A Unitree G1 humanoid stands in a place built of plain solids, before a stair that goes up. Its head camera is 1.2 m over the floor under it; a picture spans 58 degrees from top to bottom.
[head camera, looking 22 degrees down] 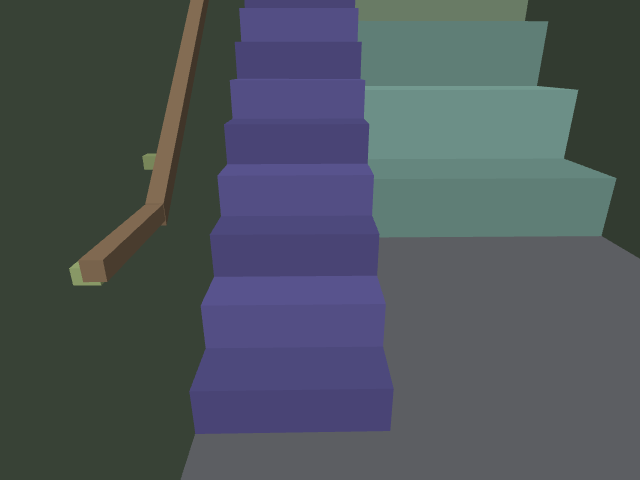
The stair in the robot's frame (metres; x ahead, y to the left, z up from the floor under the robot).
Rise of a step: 0.19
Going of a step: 0.24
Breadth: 0.69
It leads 1 degrees to the left of straight ahead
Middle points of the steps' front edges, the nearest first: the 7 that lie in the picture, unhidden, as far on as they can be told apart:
1.16 0.09 0.19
1.40 0.10 0.38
1.63 0.10 0.56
1.87 0.11 0.75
2.10 0.11 0.94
2.34 0.11 1.13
2.57 0.12 1.32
